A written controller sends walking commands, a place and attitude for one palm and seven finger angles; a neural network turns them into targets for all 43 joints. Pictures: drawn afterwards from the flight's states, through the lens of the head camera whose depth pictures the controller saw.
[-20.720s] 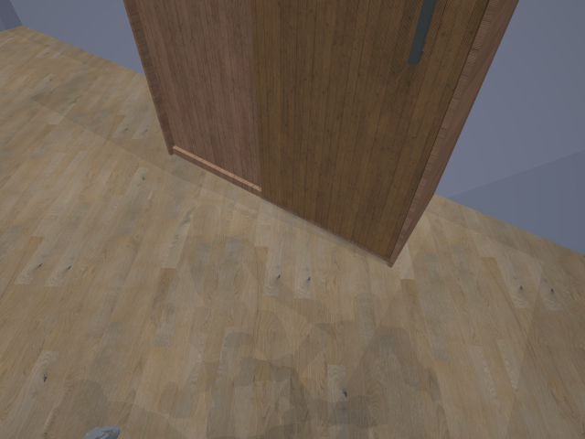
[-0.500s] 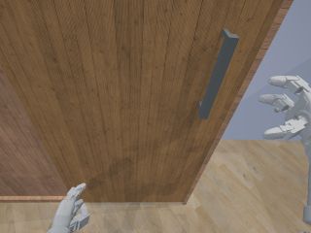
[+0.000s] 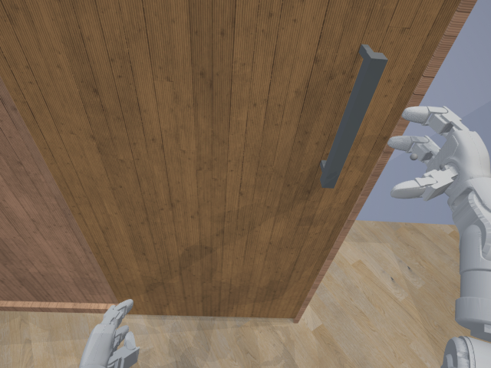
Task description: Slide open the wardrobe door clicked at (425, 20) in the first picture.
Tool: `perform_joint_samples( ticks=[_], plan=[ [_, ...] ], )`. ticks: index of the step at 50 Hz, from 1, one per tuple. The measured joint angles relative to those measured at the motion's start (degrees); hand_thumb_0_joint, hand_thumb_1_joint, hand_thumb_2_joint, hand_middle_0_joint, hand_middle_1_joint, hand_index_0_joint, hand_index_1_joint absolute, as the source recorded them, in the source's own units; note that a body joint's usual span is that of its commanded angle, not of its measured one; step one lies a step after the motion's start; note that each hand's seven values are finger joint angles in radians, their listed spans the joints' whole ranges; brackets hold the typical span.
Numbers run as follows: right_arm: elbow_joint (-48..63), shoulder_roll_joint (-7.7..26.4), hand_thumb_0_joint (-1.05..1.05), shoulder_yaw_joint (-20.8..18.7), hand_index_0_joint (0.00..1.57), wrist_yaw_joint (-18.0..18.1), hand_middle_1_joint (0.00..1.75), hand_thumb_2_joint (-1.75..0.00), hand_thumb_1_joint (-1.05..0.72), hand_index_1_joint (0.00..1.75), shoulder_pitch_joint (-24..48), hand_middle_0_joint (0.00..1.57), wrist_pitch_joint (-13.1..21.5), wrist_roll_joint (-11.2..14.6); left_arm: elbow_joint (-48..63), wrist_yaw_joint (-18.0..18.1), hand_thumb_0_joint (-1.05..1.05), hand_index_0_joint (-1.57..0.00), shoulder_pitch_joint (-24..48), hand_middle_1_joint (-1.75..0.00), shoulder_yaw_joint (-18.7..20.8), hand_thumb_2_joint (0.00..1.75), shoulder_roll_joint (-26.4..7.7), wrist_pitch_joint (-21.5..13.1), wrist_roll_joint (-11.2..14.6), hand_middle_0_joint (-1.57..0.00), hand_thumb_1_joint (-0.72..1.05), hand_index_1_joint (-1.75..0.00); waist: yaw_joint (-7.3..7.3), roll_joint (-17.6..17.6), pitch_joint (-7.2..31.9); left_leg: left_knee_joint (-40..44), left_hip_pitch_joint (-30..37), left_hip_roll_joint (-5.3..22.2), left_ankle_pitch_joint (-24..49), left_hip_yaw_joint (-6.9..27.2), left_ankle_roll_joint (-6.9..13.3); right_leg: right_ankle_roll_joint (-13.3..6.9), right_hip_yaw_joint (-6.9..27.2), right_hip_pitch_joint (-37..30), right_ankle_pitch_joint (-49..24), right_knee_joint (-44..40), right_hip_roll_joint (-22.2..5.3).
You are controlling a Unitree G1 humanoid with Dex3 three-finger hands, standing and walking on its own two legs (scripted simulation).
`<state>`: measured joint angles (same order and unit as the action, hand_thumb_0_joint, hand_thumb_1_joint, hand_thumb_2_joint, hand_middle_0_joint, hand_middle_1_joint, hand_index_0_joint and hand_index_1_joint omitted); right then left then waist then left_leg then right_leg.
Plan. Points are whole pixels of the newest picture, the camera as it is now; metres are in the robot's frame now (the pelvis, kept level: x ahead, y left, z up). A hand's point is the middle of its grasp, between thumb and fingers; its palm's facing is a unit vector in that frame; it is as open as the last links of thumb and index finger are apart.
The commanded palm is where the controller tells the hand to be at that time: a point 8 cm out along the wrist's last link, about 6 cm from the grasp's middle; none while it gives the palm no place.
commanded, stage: move the hooked fingers beside the handle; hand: right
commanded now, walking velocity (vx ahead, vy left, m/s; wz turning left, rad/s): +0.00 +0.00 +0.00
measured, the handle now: (344, 123) +0.46 -0.13 +0.21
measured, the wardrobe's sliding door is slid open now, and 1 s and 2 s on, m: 0.00 0.00 0.00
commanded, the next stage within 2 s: feel for the door with the fingertips in 1.14 s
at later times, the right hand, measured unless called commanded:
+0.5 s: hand (389, 142) +0.41 -0.18 +0.22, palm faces +0.00 +1.00 -0.02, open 13.9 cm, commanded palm +0.37 -0.24 +0.22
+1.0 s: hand (395, 147) +0.39 -0.19 +0.22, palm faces +0.01 +1.00 -0.02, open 14.0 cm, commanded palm +0.36 -0.24 +0.22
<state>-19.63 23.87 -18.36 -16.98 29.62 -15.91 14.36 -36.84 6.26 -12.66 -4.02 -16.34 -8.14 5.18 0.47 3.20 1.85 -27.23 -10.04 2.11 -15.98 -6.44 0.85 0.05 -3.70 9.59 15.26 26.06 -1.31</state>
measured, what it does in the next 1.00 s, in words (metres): stands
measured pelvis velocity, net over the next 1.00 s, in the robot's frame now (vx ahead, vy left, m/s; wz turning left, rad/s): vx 0.00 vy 0.00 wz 0.01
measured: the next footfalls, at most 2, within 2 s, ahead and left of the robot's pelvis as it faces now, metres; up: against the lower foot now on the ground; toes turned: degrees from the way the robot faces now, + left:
none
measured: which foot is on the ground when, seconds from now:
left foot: down 0.00-1.00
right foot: down 0.00-1.00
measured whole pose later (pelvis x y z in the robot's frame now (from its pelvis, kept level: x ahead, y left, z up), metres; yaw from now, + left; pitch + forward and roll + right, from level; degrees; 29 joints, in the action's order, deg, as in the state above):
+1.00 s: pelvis +0.00 +0.00 +0.00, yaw +0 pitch -1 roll +0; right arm -26.5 21.9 -16.2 -12.8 34.6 -14.3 12.9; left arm -36.4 5.9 -11.7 -4.0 -15.2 -5.4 5.0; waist -0.3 2.7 2.3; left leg -26.1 -10.0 1.8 -15.0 -6.0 0.9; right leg 0.0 -4.1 9.4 14.5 24.9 -1.4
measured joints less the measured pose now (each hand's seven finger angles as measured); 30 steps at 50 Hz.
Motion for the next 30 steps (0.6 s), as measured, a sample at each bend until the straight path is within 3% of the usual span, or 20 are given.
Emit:
perform_joint_samples(
  ticks=[19,30],
  plan=[
    [-8.34,-1.99,-0.01,2.4,0.3,4.82,1.2,-0.3,0.5,1.2,7.15,0.3,2.0,-2.05,-0.96,-0.34,0.01,-0.2,-0.95,-0.3,0.4,0.9,0.75,1.61,-0.36,-0.2,0.9,-0.29,-1.37,-0.38,-0.19,0.78,-0.65,-0.19,0.68,0.65,0.0,-0.06,-0.61,0.24,-0.56,-1.05,-0.08],
    [-4.74,-1.26,-0.01,-0.07,0.3,3.66,1.2,-0.3,0.5,1.2,2.25,0.3,2.17,-1.5,-0.28,-0.65,0.01,-0.2,-2.33,-0.3,1.11,0.9,0.09,2.83,-0.16,-0.2,0.9,-0.29,-1.49,-0.18,0.39,1.24,-0.07,-0.57,0.66,1.21,0.05,0.04,-1.16,-0.59,-0.33,-1.49,-0.41]
  ],
)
